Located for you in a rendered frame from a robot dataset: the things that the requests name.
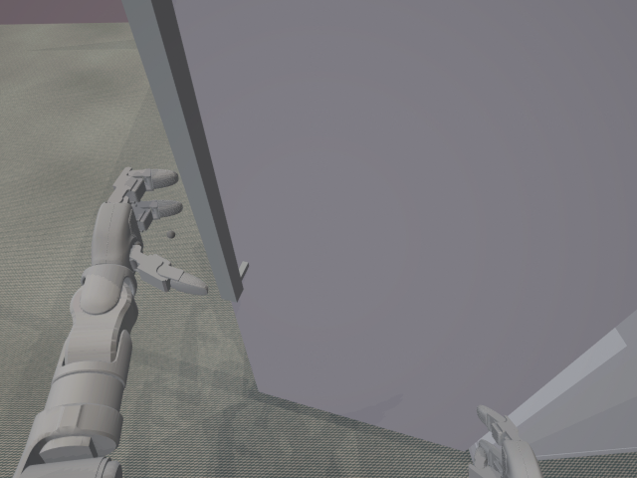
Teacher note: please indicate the left robot upper arm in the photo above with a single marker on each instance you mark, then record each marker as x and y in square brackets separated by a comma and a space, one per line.
[100, 467]

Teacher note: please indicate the robot right hand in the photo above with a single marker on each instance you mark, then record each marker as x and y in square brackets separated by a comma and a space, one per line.
[516, 460]

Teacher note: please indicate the robot left hand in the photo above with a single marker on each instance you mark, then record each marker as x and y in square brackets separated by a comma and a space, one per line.
[120, 221]

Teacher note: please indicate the handle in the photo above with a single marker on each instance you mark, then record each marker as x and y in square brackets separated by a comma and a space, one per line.
[156, 34]

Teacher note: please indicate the fridge door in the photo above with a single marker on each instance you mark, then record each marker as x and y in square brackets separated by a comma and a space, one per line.
[437, 198]

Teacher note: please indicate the robot left forearm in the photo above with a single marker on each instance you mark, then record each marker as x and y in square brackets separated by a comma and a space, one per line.
[81, 417]

